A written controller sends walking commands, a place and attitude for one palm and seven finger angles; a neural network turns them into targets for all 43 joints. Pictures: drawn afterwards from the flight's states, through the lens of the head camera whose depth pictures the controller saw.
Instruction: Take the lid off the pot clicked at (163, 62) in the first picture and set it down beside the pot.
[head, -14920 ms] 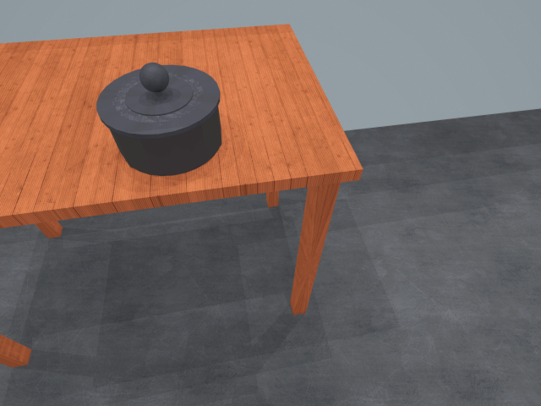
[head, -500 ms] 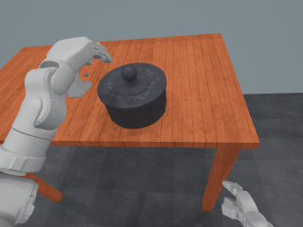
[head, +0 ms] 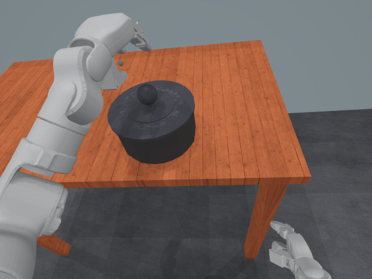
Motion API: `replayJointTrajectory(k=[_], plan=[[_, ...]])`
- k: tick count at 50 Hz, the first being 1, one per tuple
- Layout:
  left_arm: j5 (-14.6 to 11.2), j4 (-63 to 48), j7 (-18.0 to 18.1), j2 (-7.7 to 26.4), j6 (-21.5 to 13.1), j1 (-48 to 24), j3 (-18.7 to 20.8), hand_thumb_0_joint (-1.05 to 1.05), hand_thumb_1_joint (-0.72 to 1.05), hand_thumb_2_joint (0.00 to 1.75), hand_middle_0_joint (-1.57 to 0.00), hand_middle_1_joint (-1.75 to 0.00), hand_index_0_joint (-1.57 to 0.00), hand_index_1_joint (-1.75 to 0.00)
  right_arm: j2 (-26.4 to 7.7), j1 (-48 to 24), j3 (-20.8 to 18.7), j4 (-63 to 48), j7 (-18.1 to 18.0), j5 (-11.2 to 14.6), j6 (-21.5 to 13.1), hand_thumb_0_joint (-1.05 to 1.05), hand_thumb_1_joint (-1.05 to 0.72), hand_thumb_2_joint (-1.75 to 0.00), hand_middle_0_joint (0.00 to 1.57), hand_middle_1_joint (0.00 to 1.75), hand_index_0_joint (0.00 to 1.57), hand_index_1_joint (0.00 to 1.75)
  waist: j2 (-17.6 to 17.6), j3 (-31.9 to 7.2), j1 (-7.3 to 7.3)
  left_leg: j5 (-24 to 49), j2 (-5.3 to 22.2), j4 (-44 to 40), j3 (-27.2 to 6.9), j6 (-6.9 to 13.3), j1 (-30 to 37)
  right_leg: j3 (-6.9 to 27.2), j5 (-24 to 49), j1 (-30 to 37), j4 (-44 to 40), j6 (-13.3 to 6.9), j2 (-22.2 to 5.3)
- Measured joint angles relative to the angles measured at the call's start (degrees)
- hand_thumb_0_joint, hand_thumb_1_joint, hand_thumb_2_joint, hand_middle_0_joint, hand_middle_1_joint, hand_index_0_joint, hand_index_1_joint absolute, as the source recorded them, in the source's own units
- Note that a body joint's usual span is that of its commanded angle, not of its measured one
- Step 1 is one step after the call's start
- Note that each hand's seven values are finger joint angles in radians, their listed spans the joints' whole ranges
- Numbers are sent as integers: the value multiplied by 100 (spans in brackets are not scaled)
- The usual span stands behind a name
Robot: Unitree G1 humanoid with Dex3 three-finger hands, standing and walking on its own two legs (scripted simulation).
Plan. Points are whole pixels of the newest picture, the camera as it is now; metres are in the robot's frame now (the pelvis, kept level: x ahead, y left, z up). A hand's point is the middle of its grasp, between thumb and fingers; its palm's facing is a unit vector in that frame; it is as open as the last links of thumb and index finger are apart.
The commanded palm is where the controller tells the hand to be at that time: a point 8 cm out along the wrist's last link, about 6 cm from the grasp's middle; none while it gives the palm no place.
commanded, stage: move the open hand above the knob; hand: left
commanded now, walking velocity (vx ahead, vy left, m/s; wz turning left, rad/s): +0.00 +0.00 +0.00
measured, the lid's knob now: (147, 94) +0.47 +0.11 +0.17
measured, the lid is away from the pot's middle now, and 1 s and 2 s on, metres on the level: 0.00 0.00 0.00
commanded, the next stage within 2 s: none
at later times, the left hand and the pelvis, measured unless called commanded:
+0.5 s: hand (144, 78) +0.44 +0.10 +0.23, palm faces -0.10 -0.05 -0.99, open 9.9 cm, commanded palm +0.41 +0.13 +0.32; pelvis +0.01 +0.01 +0.00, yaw +0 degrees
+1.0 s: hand (130, 58) +0.45 +0.12 +0.27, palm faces -0.01 -0.11 -0.99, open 9.9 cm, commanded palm +0.40 +0.13 +0.32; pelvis +0.01 +0.01 +0.00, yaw +0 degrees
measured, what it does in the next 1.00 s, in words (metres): stands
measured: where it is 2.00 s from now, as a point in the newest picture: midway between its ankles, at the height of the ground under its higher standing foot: outside the picture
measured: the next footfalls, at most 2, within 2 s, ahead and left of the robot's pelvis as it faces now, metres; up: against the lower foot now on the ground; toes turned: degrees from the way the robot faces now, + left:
none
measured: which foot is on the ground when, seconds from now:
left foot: down 0.00-1.00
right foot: down 0.00-1.00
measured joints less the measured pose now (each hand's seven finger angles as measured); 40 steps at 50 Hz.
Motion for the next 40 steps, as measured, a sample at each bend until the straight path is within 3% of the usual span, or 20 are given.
replayJointTrajectory(k=[3, 5, 10, 13, 17, 19, 22, 26, 29, 34, 40], plan=[[50, 288, -26, -164, 221, -19, 95, 0, -39, 174, -90, -8, -91, -9, -26, 96, -10, -11, 101, 51, 150, 1, -91, -90, 19, 30, 20, 30, 5, -129, 3, -9, 1, -8, 9, 5, -58, 9, 0, -56, -20, 10, 2], [69, 192, -90, -260, 339, 101, -99, 0, -39, 174, -90, -8, -90, -8, -52, 145, -34, -38, 144, 78, 224, 1, -91, -90, 19, 30, 20, 30, -2, -129, 0, -37, -3, 32, -6, 14, -74, -7, -18, -51, -7, 15, -3], [33, -213, -189, -311, 174, 162, -542, 0, -39, 174, -90, -8, -91, -9, -55, 90, -49, 22, 47, 31, 88, 1, -91, -90, 19, 30, 20, 30, -61, 76, -62, -86, -22, 94, -27, 40, 8, -28, -59, 54, 22, 21, -21], [63, 40, -64, -227, 78, -221, -500, 0, -39, 174, -91, -8, -91, -9, -28, 81, -51, 97, -39, -7, -69, 1, -91, -90, 19, 30, 20, 30, -87, 82, -88, -69, -27, 44, 1, 45, 38, 1, -39, 64, -8, 30, -26], [110, 960, 77, -407, 276, -713, -158, 0, -39, 174, -91, -8, -91, -9, -13, 125, -33, 166, 38, 30, 34, 1, -91, -90, 19, 30, 20, 30, -128, -107, -115, -24, -31, -29, 28, 42, -65, 30, -3, -62, -52, 43, -30], [164, 1017, 54, -447, 381, -609, -142, 0, -39, 174, -90, -8, -91, -9, -31, 184, -42, 104, 108, 54, 132, 1, -91, -90, 19, 30, 20, 30, -113, -168, -120, -30, -28, -23, 45, 48, -105, 46, 2, -101, -56, 50, -27], [166, 654, -59, -562, 456, -265, -466, 0, -39, 174, -90, -8, -90, -8, -56, 252, -100, 31, 184, 76, 240, 1, -91, -90, 19, 30, 20, 30, -88, -156, -113, -61, -46, 24, 13, 69, -99, 14, -22, -62, -47, 62, -45], [82, 148, -111, -553, 221, -121, -724, 0, -39, 174, -90, -8, -91, -9, -36, 170, -89, 80, 93, 27, 87, 1, -91, -90, 19, 30, 20, 30, -70, 15, -128, -90, -65, 60, -6, 91, 1, -5, -47, 55, -33, 70, -64], [95, 504, 38, -515, 127, -511, -637, 0, -39, 174, -91, -8, -91, -9, 23, 108, -39, 167, -15, 6, -36, 1, -91, -90, 19, 30, 20, 30, -97, 31, -118, -60, -70, -2, 24, 88, 33, 27, -30, 51, -43, 74, -68], [169, 1121, 169, -532, 304, -704, -131, 0, -39, 174, -90, -8, -91, -9, 65, 160, 6, 117, 83, 21, 106, 1, -91, -90, 19, 30, 20, 30, -103, -157, -121, 3, -51, -103, 75, 70, -60, 79, 23, -84, -95, 71, -48], [129, 371, -59, -563, 381, -59, -560, 0, -39, 174, -90, -8, -90, -8, -4, 199, -60, 30, 157, 66, 259, 1, -91, -90, 19, 30, 20, 30, -73, -115, -70, -78, -56, 20, -1, 82, -19, 0, -38, 30, -64, 68, -54]])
